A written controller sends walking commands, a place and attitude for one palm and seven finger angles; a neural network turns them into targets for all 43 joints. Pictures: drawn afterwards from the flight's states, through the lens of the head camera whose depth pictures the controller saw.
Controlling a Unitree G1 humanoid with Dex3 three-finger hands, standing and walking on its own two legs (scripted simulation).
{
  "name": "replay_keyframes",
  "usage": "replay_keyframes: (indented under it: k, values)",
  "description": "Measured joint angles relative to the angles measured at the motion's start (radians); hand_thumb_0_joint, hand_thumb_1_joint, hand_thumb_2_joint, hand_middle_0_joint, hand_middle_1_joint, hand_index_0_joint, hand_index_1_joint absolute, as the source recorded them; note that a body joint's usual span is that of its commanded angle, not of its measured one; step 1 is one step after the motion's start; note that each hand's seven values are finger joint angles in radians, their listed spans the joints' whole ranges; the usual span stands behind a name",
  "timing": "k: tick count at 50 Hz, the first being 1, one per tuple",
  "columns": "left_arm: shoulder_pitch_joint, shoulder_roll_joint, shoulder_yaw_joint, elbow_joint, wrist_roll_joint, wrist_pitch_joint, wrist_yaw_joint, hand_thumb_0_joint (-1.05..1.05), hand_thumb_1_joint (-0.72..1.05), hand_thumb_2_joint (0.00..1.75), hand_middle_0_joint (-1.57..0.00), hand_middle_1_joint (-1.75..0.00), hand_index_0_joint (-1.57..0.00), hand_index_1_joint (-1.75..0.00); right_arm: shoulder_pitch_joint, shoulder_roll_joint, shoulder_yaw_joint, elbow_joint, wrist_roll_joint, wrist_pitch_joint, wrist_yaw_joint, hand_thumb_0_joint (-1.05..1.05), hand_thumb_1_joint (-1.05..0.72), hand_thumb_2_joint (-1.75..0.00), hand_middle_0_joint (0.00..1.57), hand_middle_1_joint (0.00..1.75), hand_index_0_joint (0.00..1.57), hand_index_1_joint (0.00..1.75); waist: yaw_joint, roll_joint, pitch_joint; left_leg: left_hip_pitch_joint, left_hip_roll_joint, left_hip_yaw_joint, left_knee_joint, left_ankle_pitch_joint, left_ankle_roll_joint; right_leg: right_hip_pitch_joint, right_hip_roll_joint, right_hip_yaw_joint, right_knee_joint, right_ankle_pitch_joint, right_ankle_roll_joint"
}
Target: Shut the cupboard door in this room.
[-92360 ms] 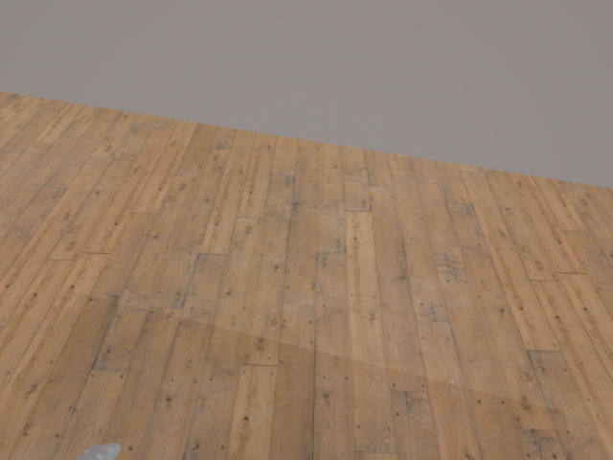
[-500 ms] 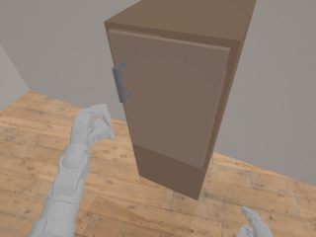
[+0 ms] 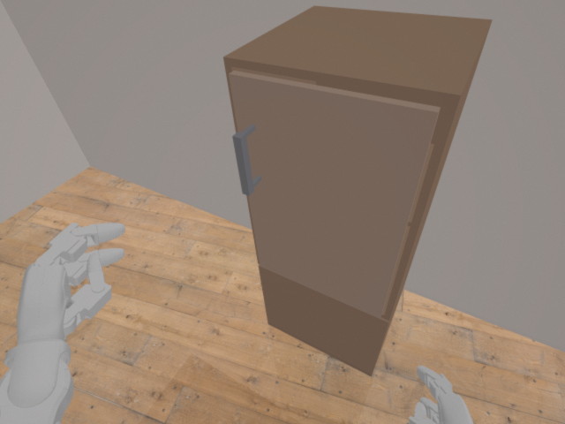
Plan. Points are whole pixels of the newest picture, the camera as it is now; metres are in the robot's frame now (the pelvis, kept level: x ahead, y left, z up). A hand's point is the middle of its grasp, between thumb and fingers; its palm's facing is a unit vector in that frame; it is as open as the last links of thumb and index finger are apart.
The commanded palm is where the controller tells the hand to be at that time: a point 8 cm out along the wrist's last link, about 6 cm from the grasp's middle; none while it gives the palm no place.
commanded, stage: draw the hand back to the body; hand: left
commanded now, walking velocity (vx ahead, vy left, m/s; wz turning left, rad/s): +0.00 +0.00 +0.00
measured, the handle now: (249, 160) +0.61 +0.14 +0.06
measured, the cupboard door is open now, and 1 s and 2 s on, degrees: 0 0 0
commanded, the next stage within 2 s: step back with the hand held close in 0.50 s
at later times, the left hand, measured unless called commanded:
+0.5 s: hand (69, 304) +0.20 +0.26 +0.15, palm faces +0.47 -0.79 -0.40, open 7.4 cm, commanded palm +0.14 +0.30 +0.17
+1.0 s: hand (40, 318) +0.18 +0.29 +0.15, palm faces +0.40 -0.76 -0.51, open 7.5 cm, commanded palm +0.12 +0.32 +0.17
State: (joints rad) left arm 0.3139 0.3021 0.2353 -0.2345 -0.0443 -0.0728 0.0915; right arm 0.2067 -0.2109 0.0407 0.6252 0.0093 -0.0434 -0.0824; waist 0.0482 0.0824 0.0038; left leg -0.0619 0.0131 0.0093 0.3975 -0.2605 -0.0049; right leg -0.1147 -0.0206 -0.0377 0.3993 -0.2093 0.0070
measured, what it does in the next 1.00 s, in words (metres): stands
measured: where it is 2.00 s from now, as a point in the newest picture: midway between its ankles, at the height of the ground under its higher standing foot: outside the picture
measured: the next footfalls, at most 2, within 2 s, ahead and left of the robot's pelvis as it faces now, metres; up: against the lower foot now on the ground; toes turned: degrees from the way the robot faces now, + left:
right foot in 1.98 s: -0.16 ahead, -0.13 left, +0.00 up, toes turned +5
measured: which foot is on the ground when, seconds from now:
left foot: down 0.00-1.00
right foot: down 0.00-1.00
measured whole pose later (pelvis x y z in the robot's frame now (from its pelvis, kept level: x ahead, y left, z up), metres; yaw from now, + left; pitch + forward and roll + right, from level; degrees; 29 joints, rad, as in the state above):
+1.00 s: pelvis -0.03 +0.02 -0.01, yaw -1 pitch +1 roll +0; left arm 0.54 0.42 0.41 -0.44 -0.05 -0.14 0.14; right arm 0.21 -0.24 -0.02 0.56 0.02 0.00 -0.10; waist 0.00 0.03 0.00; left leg -0.27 -0.02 0.03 0.54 -0.28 0.03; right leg -0.32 -0.05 -0.01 0.52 -0.21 0.04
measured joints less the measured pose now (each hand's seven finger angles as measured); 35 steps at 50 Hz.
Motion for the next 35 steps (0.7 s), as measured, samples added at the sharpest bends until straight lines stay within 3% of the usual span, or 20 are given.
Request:
replay_keyframes:
  k: [10, 16, 23, 32, 35]
  values:
    - [0.16, 0.041, 0.129, -0.107, -0.001, -0.018, 0.022, 0.02, 0.89, 0.9, -0.34, -0.44, -0.34, -0.44, 0.018, -0.02, -0.033, 0.02, -0.001, -0.046, -0.007, 0.01, -0.91, -0.9, 0.2, 0.3, 0.2, 0.3, 0.018, 0.003, -0.01, 0.0, 0.002, -0.004, 0.015, -0.016, 0.0, 0.005, 0.001, -0.004, 0.009, -0.014, 0.002]
    - [0.12, 0.01, 0.111, -0.085, 0.005, -0.018, 0.035, 0.02, 0.89, 0.9, -0.25, -0.35, -0.25, -0.35, 0.003, -0.03, -0.037, 0.03, -0.001, -0.067, -0.015, 0.01, -0.91, -0.9, 0.2, 0.3, 0.2, 0.3, 0.029, -0.002, 0.0, -0.005, -0.004, -0.01, 0.017, -0.011, 0.002, 0.0, -0.005, -0.01, 0.015, -0.015, 0.002]
    - [0.122, 0.015, 0.092, -0.103, 0.007, -0.018, 0.026, 0.02, 0.89, 0.9, -0.22, -0.31, -0.22, -0.31, -0.009, -0.01, -0.029, 0.02, -0.007, -0.078, -0.014, 0.01, -0.91, -0.9, 0.2, 0.3, 0.2, 0.3, 0.015, -0.015, -0.003, 0.001, 0.003, -0.003, 0.016, -0.014, -0.001, 0.002, 0.002, -0.003, 0.015, -0.014, -0.001]
    - [0.13, 0.029, 0.112, -0.115, 0.003, -0.02, 0.021, 0.02, 0.89, 0.89, -0.21, -0.3, -0.21, -0.3, 0.003, -0.002, -0.025, 0.016, -0.007, -0.071, -0.008, 0.01, -0.91, -0.9, 0.2, 0.3, 0.2, 0.3, 0.009, -0.011, 0.0, 0.001, 0.006, 0.003, 0.014, -0.014, -0.002, 0.002, 0.006, 0.003, 0.007, -0.009, -0.001]
    - [0.121, 0.039, 0.136, -0.098, 0.006, -0.049, 0.021, 0.02, 0.88, 0.89, -0.21, -0.3, -0.21, -0.3, 0.009, -0.013, -0.024, -0.003, -0.002, -0.052, 0.0, 0.01, -0.91, -0.9, 0.2, 0.3, 0.2, 0.3, -0.005, 0.0, -0.009, -0.049, 0.009, -0.009, 0.046, -0.022, 0.0, -0.028, 0.008, -0.009, 0.009, -0.005, 0.0]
